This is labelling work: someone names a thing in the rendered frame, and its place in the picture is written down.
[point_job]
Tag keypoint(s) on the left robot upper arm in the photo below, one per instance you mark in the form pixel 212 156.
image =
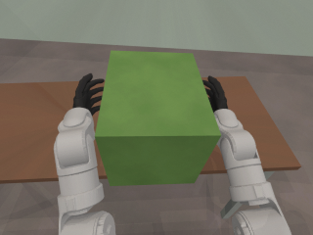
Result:
pixel 90 223

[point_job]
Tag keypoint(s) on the robot right hand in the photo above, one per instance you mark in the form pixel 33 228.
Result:
pixel 216 94

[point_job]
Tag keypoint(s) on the robot left hand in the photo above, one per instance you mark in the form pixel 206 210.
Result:
pixel 83 94

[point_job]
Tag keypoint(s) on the table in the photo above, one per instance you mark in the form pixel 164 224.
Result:
pixel 30 113

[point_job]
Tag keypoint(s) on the carton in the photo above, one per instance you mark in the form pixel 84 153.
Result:
pixel 155 124

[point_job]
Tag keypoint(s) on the left robot forearm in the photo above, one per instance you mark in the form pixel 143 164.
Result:
pixel 76 165

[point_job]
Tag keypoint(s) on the right robot upper arm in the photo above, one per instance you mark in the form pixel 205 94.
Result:
pixel 262 221

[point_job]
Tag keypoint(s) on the right robot forearm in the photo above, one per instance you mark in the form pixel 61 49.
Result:
pixel 248 184

